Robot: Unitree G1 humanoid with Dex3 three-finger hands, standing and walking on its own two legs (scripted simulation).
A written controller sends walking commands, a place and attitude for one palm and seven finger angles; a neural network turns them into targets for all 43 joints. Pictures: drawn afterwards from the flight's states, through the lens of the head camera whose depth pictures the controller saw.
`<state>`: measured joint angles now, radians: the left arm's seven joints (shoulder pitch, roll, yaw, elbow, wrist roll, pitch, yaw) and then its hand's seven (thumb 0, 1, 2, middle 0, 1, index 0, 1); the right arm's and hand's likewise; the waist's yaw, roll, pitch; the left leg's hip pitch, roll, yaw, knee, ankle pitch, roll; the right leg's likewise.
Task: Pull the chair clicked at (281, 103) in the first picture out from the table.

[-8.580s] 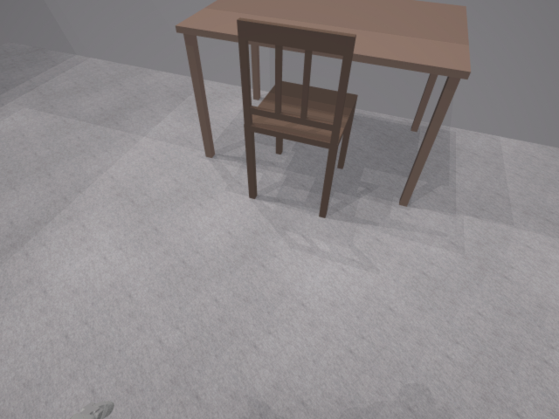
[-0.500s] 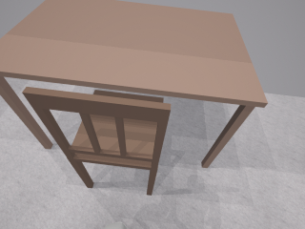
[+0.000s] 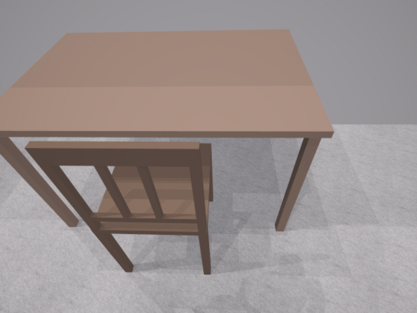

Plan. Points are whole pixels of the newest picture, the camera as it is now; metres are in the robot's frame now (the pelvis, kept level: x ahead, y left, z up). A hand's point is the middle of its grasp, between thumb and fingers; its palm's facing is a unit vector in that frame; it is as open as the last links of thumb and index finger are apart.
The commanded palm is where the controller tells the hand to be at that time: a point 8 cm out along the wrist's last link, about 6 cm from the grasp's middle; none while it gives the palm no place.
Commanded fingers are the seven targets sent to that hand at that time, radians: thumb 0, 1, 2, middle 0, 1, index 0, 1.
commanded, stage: come to a stop and stand still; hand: left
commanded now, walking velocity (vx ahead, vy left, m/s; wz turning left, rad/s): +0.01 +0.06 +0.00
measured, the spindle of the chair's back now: (114, 192) +0.45 +0.30 -0.12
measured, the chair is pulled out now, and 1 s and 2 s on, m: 0.00 0.00 0.00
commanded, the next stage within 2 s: look again from close up in 0.34 s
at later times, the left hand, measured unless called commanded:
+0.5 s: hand out of the picture -0.03 +0.19 -0.18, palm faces +0.04 -0.98 -0.17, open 7.4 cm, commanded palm none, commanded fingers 0.00 0.90 0.90 -0.20 -0.30 -0.20 -0.30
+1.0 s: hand out of the picture +0.03 +0.19 -0.17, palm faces +0.03 -0.97 -0.23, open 7.3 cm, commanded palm none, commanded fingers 0.00 0.90 0.90 -0.20 -0.30 -0.20 -0.30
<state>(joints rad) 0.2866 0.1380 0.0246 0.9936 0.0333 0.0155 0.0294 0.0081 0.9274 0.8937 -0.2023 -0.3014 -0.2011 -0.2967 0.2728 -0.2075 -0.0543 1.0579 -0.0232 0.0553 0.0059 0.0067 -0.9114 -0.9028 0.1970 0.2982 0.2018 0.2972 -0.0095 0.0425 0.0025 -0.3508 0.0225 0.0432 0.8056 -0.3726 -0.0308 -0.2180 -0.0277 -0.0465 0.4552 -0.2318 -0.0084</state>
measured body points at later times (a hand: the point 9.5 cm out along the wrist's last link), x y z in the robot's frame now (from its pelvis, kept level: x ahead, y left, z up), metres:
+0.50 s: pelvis +0.00 +0.03 +0.00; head +0.01 +0.03 +0.45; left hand -0.03 +0.24 -0.16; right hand +0.00 -0.18 -0.16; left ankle -0.03 +0.12 -0.74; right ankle +0.01 -0.12 -0.74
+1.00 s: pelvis +0.02 +0.01 +0.00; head +0.03 -0.01 +0.45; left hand +0.03 +0.24 -0.15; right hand +0.02 -0.21 -0.17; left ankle -0.03 +0.12 -0.74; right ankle +0.01 -0.12 -0.74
